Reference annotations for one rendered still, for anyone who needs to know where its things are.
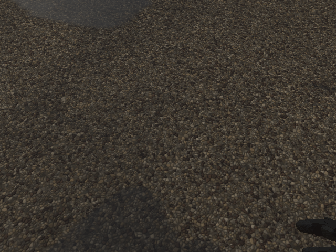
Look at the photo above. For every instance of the robot right hand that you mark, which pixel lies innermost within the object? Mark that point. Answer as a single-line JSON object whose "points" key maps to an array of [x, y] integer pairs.
{"points": [[320, 227]]}

